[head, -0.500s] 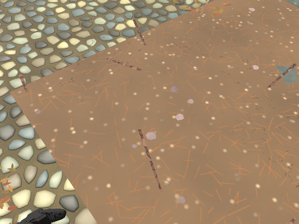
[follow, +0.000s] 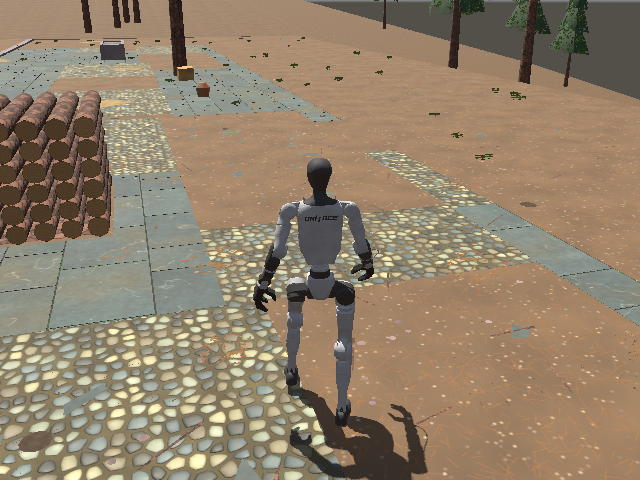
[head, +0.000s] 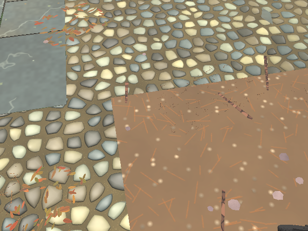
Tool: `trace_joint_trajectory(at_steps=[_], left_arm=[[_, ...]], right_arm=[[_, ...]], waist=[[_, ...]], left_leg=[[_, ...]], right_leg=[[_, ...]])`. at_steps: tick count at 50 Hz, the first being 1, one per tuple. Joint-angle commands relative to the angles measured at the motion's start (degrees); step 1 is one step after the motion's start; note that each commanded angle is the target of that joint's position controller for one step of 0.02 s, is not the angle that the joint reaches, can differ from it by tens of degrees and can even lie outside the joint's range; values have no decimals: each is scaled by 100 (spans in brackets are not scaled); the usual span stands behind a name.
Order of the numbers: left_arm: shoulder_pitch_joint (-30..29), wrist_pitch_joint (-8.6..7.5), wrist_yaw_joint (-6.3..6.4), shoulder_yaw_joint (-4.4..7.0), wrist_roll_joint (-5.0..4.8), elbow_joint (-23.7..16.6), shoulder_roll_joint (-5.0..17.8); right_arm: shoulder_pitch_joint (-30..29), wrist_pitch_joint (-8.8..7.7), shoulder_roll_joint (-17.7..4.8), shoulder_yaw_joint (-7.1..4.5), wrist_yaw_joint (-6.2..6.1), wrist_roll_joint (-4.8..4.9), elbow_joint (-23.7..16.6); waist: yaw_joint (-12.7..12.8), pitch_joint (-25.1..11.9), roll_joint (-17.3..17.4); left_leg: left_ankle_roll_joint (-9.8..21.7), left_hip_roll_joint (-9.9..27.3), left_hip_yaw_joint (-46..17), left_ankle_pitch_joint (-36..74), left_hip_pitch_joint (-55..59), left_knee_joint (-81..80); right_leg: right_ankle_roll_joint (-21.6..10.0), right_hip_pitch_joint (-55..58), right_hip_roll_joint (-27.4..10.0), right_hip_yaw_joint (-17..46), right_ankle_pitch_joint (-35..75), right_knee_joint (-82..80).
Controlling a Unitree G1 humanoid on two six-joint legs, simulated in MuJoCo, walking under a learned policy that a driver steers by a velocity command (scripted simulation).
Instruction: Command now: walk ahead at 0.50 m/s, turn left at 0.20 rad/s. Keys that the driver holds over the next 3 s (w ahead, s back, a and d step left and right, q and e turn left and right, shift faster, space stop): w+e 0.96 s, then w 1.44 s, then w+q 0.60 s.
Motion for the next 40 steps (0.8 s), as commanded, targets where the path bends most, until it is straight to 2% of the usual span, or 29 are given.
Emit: trace_joint_trajectory(at_steps=[1, 3, 4, 5, 6, 7, 8, 9, 10, 11, 13, 15, 18, 21, 24, 27, 29, 30, 31, 32, 33, 34, 35, 36, 37, 38, 39, 40], left_arm=[[61, 32, -23, 203, -141, -134, 1064], [45, 105, -17, 222, -189, -57, 1212], [-29, 132, -6, 216, -205, -22, 1257], [-27, 130, 7, 153, -188, -1, 1138], [-22, 83, -2, -5, -10, -157, 751], [622, -17, -51, -204, 15, -265, 88], [203, -75, -61, -24, -174, -166, 768], [-212, -84, -68, 43, -276, -364, 889], [-379, -71, -38, 33, -217, -375, 791], [-394, -22, -16, 60, -133, -352, 740], [-77, 157, 4, 59, -150, -231, 516], [-142, 281, 22, 43, -142, -272, 328], [-538, 324, 12, 45, -99, -437, 265], [-1014, 281, -108, -10, -62, -590, 162], [-1573, 276, -213, -57, -47, -832, 128], [-1858, 289, -297, -39, -51, -1056, 221], [-1694, 309, -323, 39, -58, -1130, 361], [-1313, 328, -315, 124, -75, -1082, 500], [-532, 337, -285, 274, -102, -905, 734], [417, 379, -185, 498, -110, -652, 1177], [479, 394, -87, 632, -155, -633, 1883], [496, 265, -146, 528, -69, -905, 1725], [368, 166, -175, 403, -32, -886, 1260], [141, 105, -167, 346, -64, -888, 1043], [-301, 88, -153, 279, -68, -958, 817], [-593, 79, -126, 208, -10, -1067, 618], [-699, 81, -99, 188, 35, -1148, 596], [-690, 71, -72, 203, 24, -1168, 649]], right_arm=[[-721, -155, -162, 15, 85, -7, -641], [-551, -198, -377, -69, 97, -42, -622], [4, -214, -559, -171, 81, -68, -464], [898, -210, -838, -324, 27, -88, -170], [1915, -168, -1308, -466, -85, -168, 15], [1878, -157, -1661, -462, -115, -227, -13], [1857, -187, -1122, -338, -98, -229, -51], [1567, -219, -919, -255, -92, -183, 38], [1227, -256, -734, -199, -76, -145, 88], [920, -296, -565, -165, -56, -148, 117], [605, -419, -378, -145, -51, -191, 183], [497, -516, -394, -175, -80, -199, 316], [593, -540, -485, -225, -166, -247, 510], [659, -506, -647, -275, -226, -217, 626], [912, -433, -803, -339, -265, -139, 792], [1040, -315, -916, -396, -271, -32, 933], [958, -230, -1077, -438, -287, 15, 944], [887, -179, -1156, -454, -296, 44, 928], [759, -128, -1165, -438, -297, 84, 902], [843, -147, -1027, -369, -314, 31, 862], [1235, -247, -197, -130, -285, -238, 579], [1008, -487, -322, -60, -234, -83, 450], [388, -635, -704, -149, -171, 158, 314], [231, -718, -668, -116, -174, 147, 283], [228, -743, -681, -137, -224, -18, 370], [300, -698, -774, -197, -241, -125, 423], [369, -623, -784, -220, -226, -154, 437], [401, -561, -711, -214, -221, -182, 428]], waist=[[-122, 370, -535], [-382, 206, -689], [-770, -162, -728], [-1231, -743, -664], [-1603, -1644, -87], [-1093, -2503, 1310], [-1398, -2385, 643], [-1288, -1434, 623], [-1088, -984, 379], [-889, -675, 408], [-585, -496, 455], [-467, -246, 284], [-508, 7, 163], [-646, 161, 85], [-856, 359, -30], [-893, 421, 11], [-701, 172, 161], [-460, -116, 250], [10, -531, 180], [414, -1050, -128], [-151, -1282, -1764], [-33, -2326, -1394], [155, -1699, -866], [-5, -1140, -640], [-277, -762, -315], [-485, -630, -370], [-603, -576, -438], [-649, -548, -407]], left_leg=[[157, -171, 268, -258, 152, -626], [303, -371, 395, -668, 698, -986], [420, -543, 515, -516, 1598, -1260], [559, -627, 567, -131, 3043, -1372], [899, 508, -624, 260, 4973, -1030], [1707, 1944, -3243, -601, 6255, -1673], [1575, 1860, -3381, -984, 5855, -2059], [1352, 1649, -2405, -740, 5194, -2171], [1207, 1382, -1775, -436, 4485, -2341], [1121, 1185, -1301, -267, 3880, -2567], [1076, 1030, -722, -132, 3184, -3035], [1101, 1038, -275, 177, 2925, -3314], [1033, 984, 314, 368, 3046, -3451], [913, 895, 858, 417, 3151, -3512], [861, 1052, 1133, 460, 3525, -3475], [747, 1204, 1302, 916, 4126, -3124], [623, 1212, 1452, 2597, 4344, -2474], [541, 1158, 1531, 3561, 4355, -1823], [376, 963, 1693, 3967, 4089, -724], [101, 715, 1732, 2978, 3069, 808], [-347, -279, 1521, -2034, 565, 2951], [-356, -874, -58, -3354, -361, 3964], [-186, -534, -376, -2858, -965, 3976], [-38, -270, -338, -2373, -950, 3543], [-23, -40, -338, -2011, -585, 2999], [-32, 91, -378, -1777, -119, 2618], [-71, 119, -374, -1648, 175, 2424], [-146, 111, -320, -1586, 282, 2170]], right_leg=[[-1018, -60, -1624, 861, 2349, -401], [-936, 185, -1688, 924, 3542, 90], [-818, 110, -1561, 793, 4384, 762], [-638, -393, -1291, 608, 4544, 1792], [-376, -1781, -959, 509, 2629, 3583], [-55, -3623, 10, 925, -1694, 5425], [-75, -4031, -155, 1677, -1766, 6033], [-103, -4452, -387, 1554, -1330, 6088], [-88, -4346, -611, 1462, -843, 5828], [-52, -4124, -754, 1452, -477, 5573], [12, -3546, -878, 1491, -21, 5422], [83, -3634, -891, 1531, 229, 5234], [137, -4051, -871, 1633, 966, 4507], [85, -3943, -784, 1378, 1763, 3448], [-51, -4006, -726, 1100, 1834, 2804], [-273, -4106, -630, 880, 1311, 2458], [-486, -3599, -319, 552, 754, 2402], [-618, -3034, -69, 357, 481, 2420], [-806, -1956, 237, 219, 632, 2117], [-1043, -299, 251, 657, 876, 1916], [-1942, 1380, -1206, 3618, 361, 1466], [-2612, 2093, -1951, 6069, -733, 368], [-2254, 1837, -1873, 5440, -562, 123], [-2035, 1122, -1634, 4661, -216, 196], [-1830, 274, -1398, 4047, 412, 235], [-1739, -329, -1213, 3612, 1032, 160], [-1732, -683, -1126, 3443, 1367, 45], [-1759, -871, -1085, 3296, 1696, -26]])
Next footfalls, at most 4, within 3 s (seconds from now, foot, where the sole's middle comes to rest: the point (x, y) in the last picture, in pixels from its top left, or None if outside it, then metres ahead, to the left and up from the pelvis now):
0.10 left None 0.24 0.14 -0.78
0.64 right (211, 230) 0.48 -0.15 -0.78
1.12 left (198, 157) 0.83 -0.09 -0.78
1.64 right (270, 147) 0.92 -0.45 -0.78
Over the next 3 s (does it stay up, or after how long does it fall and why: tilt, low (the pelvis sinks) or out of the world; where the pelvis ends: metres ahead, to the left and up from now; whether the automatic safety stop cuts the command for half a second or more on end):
stays up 1.45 -0.67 0.00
